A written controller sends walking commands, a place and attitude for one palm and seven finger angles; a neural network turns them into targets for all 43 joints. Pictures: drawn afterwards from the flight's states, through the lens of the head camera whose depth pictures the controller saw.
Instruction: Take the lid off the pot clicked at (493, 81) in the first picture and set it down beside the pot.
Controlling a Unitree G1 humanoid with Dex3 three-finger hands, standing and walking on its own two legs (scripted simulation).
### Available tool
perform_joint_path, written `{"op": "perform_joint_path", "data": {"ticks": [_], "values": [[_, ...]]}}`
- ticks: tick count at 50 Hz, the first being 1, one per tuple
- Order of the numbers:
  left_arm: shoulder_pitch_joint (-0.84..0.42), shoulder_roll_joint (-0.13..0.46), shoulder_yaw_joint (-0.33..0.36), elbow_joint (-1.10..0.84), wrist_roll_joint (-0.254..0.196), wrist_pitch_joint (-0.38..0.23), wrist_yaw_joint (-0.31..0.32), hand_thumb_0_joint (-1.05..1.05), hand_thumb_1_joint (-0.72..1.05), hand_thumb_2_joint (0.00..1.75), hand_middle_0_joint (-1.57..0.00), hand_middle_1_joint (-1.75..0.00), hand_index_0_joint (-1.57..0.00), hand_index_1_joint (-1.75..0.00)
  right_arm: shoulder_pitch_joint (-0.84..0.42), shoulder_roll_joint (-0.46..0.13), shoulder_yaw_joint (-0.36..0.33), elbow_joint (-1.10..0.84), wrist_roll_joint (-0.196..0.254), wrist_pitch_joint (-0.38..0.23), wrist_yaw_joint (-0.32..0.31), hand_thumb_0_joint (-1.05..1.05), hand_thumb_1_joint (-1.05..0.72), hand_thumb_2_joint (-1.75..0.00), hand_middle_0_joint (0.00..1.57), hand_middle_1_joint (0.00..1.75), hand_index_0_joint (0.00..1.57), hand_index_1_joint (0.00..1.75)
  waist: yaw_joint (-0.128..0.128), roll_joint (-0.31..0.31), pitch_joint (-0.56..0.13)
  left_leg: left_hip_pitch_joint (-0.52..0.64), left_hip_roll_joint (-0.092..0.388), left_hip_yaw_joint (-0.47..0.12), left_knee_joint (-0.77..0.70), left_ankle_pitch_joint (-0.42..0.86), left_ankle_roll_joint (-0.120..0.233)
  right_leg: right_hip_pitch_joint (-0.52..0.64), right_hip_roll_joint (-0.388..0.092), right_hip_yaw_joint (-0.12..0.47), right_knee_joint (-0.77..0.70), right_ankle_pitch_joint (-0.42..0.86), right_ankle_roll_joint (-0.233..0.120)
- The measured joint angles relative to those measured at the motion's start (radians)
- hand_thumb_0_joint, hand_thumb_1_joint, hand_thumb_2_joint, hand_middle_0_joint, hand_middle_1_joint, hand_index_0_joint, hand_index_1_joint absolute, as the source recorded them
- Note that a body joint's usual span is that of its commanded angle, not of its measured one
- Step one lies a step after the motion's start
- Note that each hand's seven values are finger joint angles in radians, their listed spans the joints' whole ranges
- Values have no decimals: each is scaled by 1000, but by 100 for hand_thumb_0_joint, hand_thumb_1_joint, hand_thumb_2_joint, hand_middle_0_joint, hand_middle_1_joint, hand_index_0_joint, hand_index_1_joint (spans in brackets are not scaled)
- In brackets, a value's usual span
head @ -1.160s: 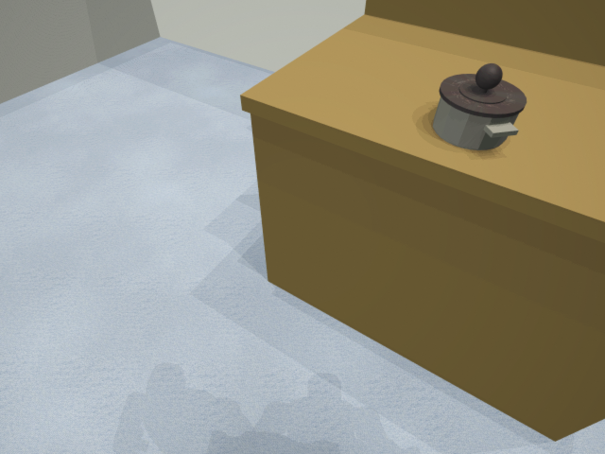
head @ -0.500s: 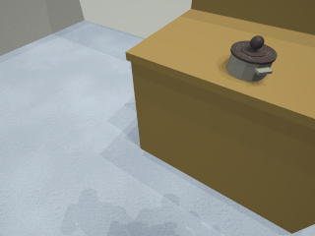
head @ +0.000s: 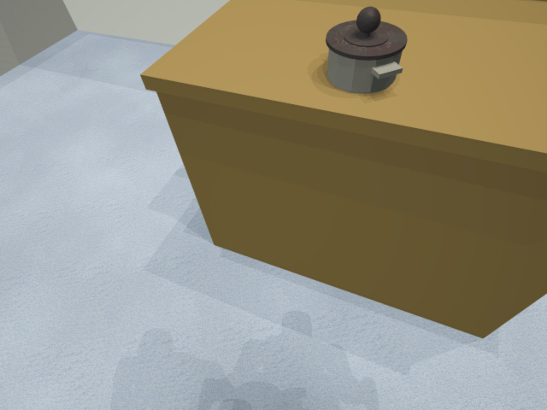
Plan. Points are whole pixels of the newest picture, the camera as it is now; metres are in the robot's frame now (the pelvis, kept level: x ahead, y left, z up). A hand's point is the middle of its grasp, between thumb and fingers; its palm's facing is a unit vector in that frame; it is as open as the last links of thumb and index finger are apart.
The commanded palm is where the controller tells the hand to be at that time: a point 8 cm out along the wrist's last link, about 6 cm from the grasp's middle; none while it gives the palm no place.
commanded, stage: turn to face it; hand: left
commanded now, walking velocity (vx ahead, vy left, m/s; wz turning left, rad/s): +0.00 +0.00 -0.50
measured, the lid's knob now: (368, 20) +0.78 -0.12 +0.18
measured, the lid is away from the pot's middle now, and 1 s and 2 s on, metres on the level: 0.00 0.00 0.00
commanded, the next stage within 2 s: take the last steps up to it in 0.54 s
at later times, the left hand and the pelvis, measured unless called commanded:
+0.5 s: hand out of the picture +0.08 +0.19 -0.14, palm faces -0.10 -0.96 -0.25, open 7.4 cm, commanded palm none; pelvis +0.00 +0.00 +0.02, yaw -10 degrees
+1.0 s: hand (185, 391) +0.16 +0.18 -0.15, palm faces -0.37 -0.91 -0.16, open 7.4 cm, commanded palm none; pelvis +0.04 +0.03 +0.03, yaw -20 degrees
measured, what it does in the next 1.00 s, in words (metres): steps on the spot, turning right: left foot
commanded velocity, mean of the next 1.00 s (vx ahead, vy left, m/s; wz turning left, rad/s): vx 0.11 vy -0.03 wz -0.24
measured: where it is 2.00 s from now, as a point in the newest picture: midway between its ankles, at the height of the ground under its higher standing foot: (338, 405)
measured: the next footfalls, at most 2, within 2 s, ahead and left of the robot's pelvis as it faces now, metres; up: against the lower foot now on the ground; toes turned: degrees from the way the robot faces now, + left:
left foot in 0.62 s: +0.05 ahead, +0.14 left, +0.00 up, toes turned -13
right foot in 1.14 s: +0.11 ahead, -0.16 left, +0.00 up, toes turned -27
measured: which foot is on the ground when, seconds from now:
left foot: up 0.00-0.60, down 0.62-1.00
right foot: down 0.00-0.62, up 0.64-1.00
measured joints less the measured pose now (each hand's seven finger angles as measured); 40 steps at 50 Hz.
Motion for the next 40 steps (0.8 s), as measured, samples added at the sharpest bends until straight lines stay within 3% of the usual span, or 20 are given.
{"op": "perform_joint_path", "data": {"ticks": [2,5,12,22,27,30,34,37,40], "values": [[8,-17,-1,-7,-1,-10,9,0,91,90,-20,-30,-20,-30,0,-2,-9,2,2,18,-3,0,-90,-90,20,30,21,30,-7,17,2,-84,-17,-71,195,-99,2,-5,18,-6,1,-8,-46],[20,-38,3,-14,-6,-11,20,0,91,90,-20,-30,-20,-30,1,-2,-17,8,2,27,-1,0,-90,-90,20,30,21,30,-5,17,-4,-181,-43,-122,397,-66,3,20,34,6,-82,23,-69],[38,-62,6,-17,-12,-20,24,0,90,90,-21,-30,-21,-30,-4,-11,-27,-5,-1,23,-6,0,-91,-90,20,30,20,30,-8,4,-27,-242,-43,-169,446,43,-19,52,70,72,-241,131,-76],[24,-53,17,-23,-3,-19,26,0,90,90,-21,-30,-21,-30,13,-11,-22,-10,-2,25,-16,0,-91,-90,19,30,20,30,-6,1,-71,-172,-54,-183,276,-6,-9,62,108,136,-293,170,-66],[16,-28,22,-22,2,-13,27,0,90,90,-21,-30,-20,-30,29,13,-12,-20,6,9,-15,0,-91,-90,19,30,20,30,-5,-23,-89,-90,-75,-168,79,-37,15,55,112,169,-285,170,-45],[14,-12,26,-21,-3,-6,27,0,90,90,-21,-30,-20,-30,52,26,-2,-30,10,-14,-16,0,-91,-90,20,30,20,30,-17,-30,-100,-2,-79,-161,-122,44,34,38,119,180,-247,152,-22],[3,16,39,-10,-2,5,22,1,91,90,-20,-30,-20,-30,84,56,16,-29,-4,-20,-15,0,-91,-90,20,30,20,30,-28,-65,-100,29,-91,-128,-170,80,72,-73,92,132,41,-54,23],[10,28,46,-4,8,2,6,1,91,90,-20,-30,-20,-30,114,72,30,-16,-11,-24,-13,0,-90,-90,20,30,20,30,-31,-70,-106,68,-85,-101,-227,101,78,-142,55,88,271,-54,45],[26,33,44,6,12,-2,-7,1,91,90,-20,-30,-20,-29,147,82,34,1,-12,-41,-11,0,-90,-90,20,30,21,30,-37,-73,-116,102,-81,-73,-277,113,81,-163,8,62,348,-7,55]]}}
